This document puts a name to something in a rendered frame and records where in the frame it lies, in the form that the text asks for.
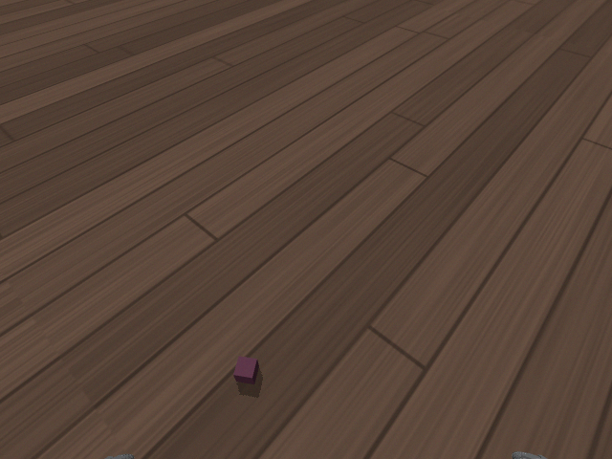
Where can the cube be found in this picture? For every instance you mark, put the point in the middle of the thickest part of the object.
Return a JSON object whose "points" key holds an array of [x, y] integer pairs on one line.
{"points": [[246, 370]]}

